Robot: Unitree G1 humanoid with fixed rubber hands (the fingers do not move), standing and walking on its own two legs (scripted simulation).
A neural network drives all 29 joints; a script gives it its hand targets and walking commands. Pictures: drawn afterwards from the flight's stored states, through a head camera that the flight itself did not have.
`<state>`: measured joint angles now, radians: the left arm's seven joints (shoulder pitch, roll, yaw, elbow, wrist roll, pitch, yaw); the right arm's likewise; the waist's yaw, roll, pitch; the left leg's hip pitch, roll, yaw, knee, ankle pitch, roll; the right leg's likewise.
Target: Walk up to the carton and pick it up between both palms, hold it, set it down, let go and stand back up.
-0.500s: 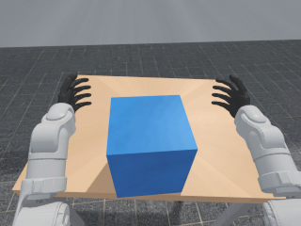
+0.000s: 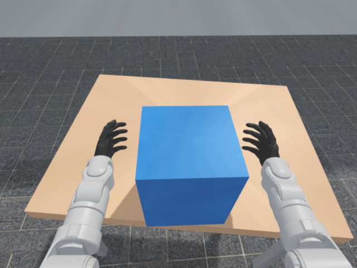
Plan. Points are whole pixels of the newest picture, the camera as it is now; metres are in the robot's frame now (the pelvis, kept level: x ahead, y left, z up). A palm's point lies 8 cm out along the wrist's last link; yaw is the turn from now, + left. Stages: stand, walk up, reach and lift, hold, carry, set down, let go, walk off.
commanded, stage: reach and lift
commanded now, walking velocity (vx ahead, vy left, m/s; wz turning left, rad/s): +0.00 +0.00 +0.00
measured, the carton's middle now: (185, 168) +0.38 +0.02 +0.00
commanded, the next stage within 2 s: none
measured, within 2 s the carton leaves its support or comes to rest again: neither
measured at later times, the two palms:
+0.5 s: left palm (121, 154) +0.37 +0.18 +0.05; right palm (267, 154) +0.40 -0.17 +0.06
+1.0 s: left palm (125, 156) +0.37 +0.17 +0.05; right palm (253, 162) +0.38 -0.14 +0.05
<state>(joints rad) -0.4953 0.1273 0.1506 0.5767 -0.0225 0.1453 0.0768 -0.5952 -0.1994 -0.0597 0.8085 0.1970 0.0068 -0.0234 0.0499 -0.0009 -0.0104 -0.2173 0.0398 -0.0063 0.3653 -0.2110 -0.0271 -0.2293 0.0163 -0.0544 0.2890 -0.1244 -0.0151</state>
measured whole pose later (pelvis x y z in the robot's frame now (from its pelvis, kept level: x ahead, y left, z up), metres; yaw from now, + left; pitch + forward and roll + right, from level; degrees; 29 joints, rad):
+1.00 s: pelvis +0.00 +0.00 +0.00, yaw +1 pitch +5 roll -1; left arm -0.61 -0.05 0.39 0.92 0.29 -0.24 0.09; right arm -0.64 0.03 -0.38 1.01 -0.26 -0.27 -0.07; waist 0.01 0.00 -0.04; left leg -0.25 0.03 -0.03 0.34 -0.18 -0.03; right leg -0.24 0.01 -0.08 0.25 -0.10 -0.02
